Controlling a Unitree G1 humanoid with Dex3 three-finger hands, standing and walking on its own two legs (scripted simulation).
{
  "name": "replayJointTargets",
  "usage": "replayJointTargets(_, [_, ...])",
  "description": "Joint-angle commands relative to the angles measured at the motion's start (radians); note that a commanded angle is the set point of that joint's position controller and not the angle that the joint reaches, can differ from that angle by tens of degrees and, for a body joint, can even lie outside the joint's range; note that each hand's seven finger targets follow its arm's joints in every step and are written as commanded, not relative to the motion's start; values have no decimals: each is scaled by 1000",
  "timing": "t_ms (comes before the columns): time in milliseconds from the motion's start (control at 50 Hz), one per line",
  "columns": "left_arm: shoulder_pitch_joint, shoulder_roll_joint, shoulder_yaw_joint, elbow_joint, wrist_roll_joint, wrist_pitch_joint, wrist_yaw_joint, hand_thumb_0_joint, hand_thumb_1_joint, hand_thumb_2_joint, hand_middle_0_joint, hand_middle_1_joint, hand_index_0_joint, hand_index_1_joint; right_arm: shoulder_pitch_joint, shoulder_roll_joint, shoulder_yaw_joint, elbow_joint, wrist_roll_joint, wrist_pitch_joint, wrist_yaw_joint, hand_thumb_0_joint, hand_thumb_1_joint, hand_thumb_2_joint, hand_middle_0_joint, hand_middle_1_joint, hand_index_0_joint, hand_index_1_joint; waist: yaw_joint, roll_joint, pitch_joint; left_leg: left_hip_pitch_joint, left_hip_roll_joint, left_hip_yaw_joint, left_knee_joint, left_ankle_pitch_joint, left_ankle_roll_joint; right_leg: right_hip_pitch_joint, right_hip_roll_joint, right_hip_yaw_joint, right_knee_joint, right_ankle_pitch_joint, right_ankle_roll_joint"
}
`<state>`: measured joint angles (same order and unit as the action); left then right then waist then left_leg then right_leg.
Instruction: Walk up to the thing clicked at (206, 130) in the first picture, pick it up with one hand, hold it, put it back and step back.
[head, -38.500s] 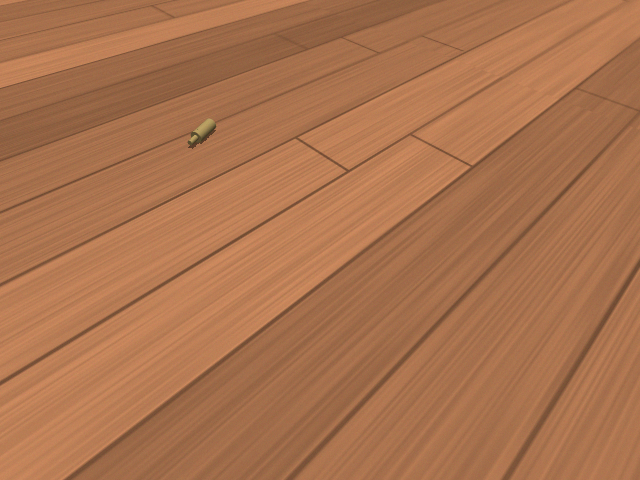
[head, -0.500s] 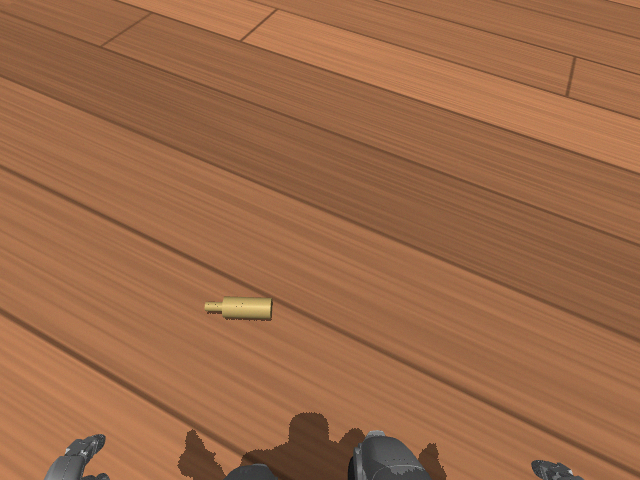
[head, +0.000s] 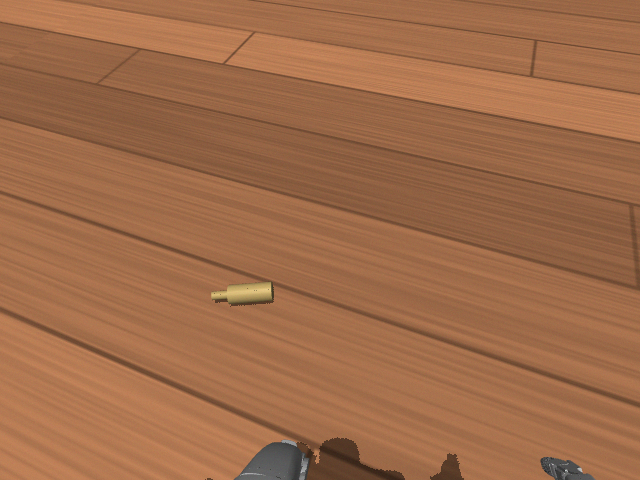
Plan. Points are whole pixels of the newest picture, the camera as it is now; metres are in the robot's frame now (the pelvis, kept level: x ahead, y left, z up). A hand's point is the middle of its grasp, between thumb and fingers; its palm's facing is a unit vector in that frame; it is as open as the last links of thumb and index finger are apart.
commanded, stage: step back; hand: left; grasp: from above
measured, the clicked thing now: (242, 293) +0.76 +0.31 -0.73
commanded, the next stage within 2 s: stand in 1.82 s
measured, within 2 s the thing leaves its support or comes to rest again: neither
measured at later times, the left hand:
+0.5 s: hand out of the picture -0.08 +0.27 -0.16, palm faces -0.02 -0.91 -0.41, open 7.4 cm
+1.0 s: hand out of the picture -0.26 +0.28 -0.15, palm faces +0.07 -0.92 -0.38, open 7.4 cm
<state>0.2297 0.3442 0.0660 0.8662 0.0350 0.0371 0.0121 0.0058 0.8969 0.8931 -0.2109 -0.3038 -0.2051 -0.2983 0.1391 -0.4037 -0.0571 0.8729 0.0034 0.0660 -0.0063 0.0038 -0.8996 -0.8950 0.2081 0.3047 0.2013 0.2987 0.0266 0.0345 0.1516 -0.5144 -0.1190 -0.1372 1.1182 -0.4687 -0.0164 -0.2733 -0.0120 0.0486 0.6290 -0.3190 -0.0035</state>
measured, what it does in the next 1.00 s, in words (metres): walks backwards: left foot, then right foot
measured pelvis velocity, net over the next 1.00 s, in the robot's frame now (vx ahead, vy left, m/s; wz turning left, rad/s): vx -0.31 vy -0.01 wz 0.06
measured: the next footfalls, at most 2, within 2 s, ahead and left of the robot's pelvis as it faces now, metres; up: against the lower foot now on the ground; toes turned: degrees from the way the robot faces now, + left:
left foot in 0.16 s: -0.03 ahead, +0.13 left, +0.00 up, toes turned +1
right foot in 0.50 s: -0.23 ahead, -0.12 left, +0.00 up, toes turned +2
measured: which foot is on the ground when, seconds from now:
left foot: up 0.00-0.14, down 0.16-0.52, up 0.54-0.80, down 0.82-1.00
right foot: down 0.00-0.18, up 0.20-0.48, down 0.50-1.00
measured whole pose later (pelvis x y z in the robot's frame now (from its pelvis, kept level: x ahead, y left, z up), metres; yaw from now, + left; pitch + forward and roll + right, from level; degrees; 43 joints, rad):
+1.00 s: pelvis -0.31 -0.01 +0.00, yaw +3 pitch -3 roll +0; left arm 0.21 0.42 0.07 0.95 0.02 0.04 -0.01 0.00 0.90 0.89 -0.21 -0.30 -0.20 -0.30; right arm 0.21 -0.34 -0.04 0.96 -0.05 0.01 0.02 0.01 -0.90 -0.89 0.21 0.31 0.20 0.30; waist 0.01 -0.04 0.08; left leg -0.26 -0.01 -0.01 0.61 -0.30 0.02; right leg -0.36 -0.01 0.05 0.82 -0.45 -0.01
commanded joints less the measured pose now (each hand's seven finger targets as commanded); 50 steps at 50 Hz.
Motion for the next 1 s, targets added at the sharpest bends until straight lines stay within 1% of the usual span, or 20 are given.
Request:
replayJointTargets(0, [-95,268,80,-148,11,-33,31,0,900,900,-200,-300,-200,-300,32,-170,-39,-79,-6,-28,-24,0,-900,-900,200,300,200,300,-1,-194,-138,21,31,2,-60,-44,-14,104,-220,159,-152,453,-191])
replayJointTargets(120, [-97,279,68,-157,-14,-2,25,0,900,900,-200,-300,-200,-300,138,-151,-52,-45,-28,-46,-17,0,-900,-900,200,300,200,300,-28,-201,-223,271,77,158,-705,228,25,135,-193,125,30,479,-133])
replayJointTargets(160, [-55,210,45,-162,-24,5,18,0,900,900,-200,-300,-200,-300,98,-276,-85,-66,-51,-52,-14,0,-900,-900,200,300,200,300,-9,98,-223,404,376,-271,-734,477,151,-179,6,17,238,38,-27])
replayJointTargets(180, [-144,246,62,-174,-25,6,35,0,900,900,-200,-300,-200,-300,71,-363,-95,-88,-41,-50,-4,0,-900,-900,200,300,200,300,-70,217,-214,246,509,-398,-774,570,300,-159,84,37,429,-362,-9])
replayJointTargets(200, [-164,257,68,-156,-15,9,41,0,900,900,-200,-300,-200,-300,49,-329,-95,-78,-46,-54,-8,0,-900,-900,200,300,200,300,-65,145,-171,174,505,-381,-778,544,314,-143,93,135,566,-348,-15])
replayJointTargets(260, [-63,241,67,-106,-32,10,29,0,900,900,-200,-300,-200,-300,-34,-237,-57,-96,-45,-57,-22,0,-900,-900,200,300,200,300,7,93,-137,214,377,-137,-689,636,242,-199,106,141,676,-215,-15])
replayJointTargets(380, [-52,220,59,-104,-14,-10,9,0,900,900,-200,-300,-200,-300,18,-229,-61,-103,-42,-46,-23,0,-900,-900,200,300,200,300,-36,138,-205,399,383,-110,-620,642,256,-126,30,35,229,-209,26])
replayJointTargets(460, [74,214,56,-24,-5,-24,8,0,900,900,-200,-300,-200,-300,-29,-247,-57,-113,-24,-15,-12,0,-900,-900,200,300,200,300,12,140,-270,292,319,-40,-532,454,172,119,47,-66,-234,49,-14])
replayJointTargets(480, [57,263,72,-25,8,-29,8,0,900,900,-200,-300,-200,-300,-19,-197,-42,-113,-19,-14,-8,0,-900,-900,200,300,200,300,0,42,-233,112,246,-26,-476,276,109,184,-21,79,-226,46,-41])
replayJointTargets(500, [41,371,102,-48,10,-26,5,0,900,900,-200,-300,-200,-300,-69,-145,-32,-148,-9,-21,-15,0,-900,-900,200,300,200,300,36,-249,-173,-64,44,43,-283,-5,40,108,-246,389,-301,45,-158])
replayJointTargets(520, [-31,447,111,-80,16,-26,7,0,900,900,-200,-300,-200,-300,-83,-178,-50,-141,-18,-14,-31,0,-900,-900,200,300,200,300,60,-323,-111,11,45,-6,-30,-155,4,-158,-436,581,-376,24,-310])
replayJointTargets(580, [-198,304,75,-118,9,-34,21,0,900,900,-200,-300,-200,-300,31,-188,-48,-77,0,-17,-26,0,-900,-900,200,300,200,300,-61,-115,-98,27,6,-56,111,-14,10,-104,-250,203,-200,332,-208])
replayJointTargets(700, [-55,300,79,-101,22,-31,27,0,900,900,-200,-300,-200,-300,-1,-161,-37,-93,-30,-38,-15,0,-900,-900,200,300,200,300,36,-216,-171,54,86,80,-282,-63,-3,138,-246,184,-158,196,-190])
replayJointTargets(760, [-83,311,71,-89,5,-19,13,0,900,900,-200,-300,-200,-300,98,-153,-50,-26,-35,-51,-9,0,-900,-900,200,300,200,300,-7,-222,-195,282,75,171,-629,70,29,46,-218,153,-107,86,-152])
replayJointTargets(780, [-53,281,55,-85,3,-13,10,0,900,900,-200,-300,-200,-300,122,-160,-58,-3,-41,-59,-10,0,-900,-900,200,300,200,300,-15,-174,-203,381,79,139,-742,120,42,-26,-187,124,-31,56,-118])
replayJointTargets(800, [-11,224,37,-79,-3,-12,6,0,900,900,-200,-300,-200,-300,123,-204,-71,1,-56,-67,-12,0,-900,-900,200,300,200,300,-7,-4,-214,480,228,-121,-801,1,86,-204,-118,72,110,-75,-66])
replayJointTargets(820, [-75,215,32,-83,-20,-16,10,0,900,900,-200,-300,-200,-300,37,-315,-76,-31,-54,-69,-3,0,-900,-900,200,300,200,300,-27,199,-155,268,461,-425,-905,-266,219,-261,5,-54,217,-275,-10])
replayJointTargets(840, [-154,290,58,-74,1,-21,12,0,900,900,-200,-300,-200,-300,4,-330,-85,-36,-52,-73,2,0,-900,-900,200,300,200,300,-59,129,-84,78,499,-473,-937,-335,280,-160,-23,53,331,-296,-10])
replayJointTargets(900, [-58,250,48,-8,-23,-25,-13,0,900,900,-200,-300,-200,-300,-59,-218,-46,-29,-54,-97,-10,0,-900,-900,200,300,200,300,7,62,-80,143,326,-164,-822,-80,175,-126,-1,62,323,-111,-19])
replayJointTargets(980, [-36,229,47,20,-9,-47,-27,0,900,900,-200,-300,-200,-300,-38,-221,-56,-17,-60,-85,6,0,-900,-900,200,300,200,300,-20,142,-104,169,312,-118,-801,-163,167,14,14,-53,-2,-156,-2])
